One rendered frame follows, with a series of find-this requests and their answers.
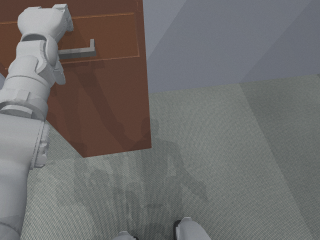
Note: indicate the right robot thigh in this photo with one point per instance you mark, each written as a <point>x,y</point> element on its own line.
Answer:
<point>191,230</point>

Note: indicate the drawer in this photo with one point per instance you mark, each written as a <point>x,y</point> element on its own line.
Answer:
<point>114,35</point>

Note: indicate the robot left shin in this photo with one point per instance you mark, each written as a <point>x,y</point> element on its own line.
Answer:
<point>124,233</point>

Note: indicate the left robot hand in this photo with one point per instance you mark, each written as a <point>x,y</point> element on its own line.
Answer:
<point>53,21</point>

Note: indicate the cabinet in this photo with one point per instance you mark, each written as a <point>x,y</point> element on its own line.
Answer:
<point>103,107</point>

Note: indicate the left robot forearm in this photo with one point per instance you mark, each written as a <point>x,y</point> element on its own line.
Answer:
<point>30,77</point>

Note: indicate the left robot upper arm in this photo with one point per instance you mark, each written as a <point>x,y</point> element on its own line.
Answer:
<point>24,145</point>

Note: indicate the handle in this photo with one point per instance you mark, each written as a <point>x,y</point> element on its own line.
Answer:
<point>78,52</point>

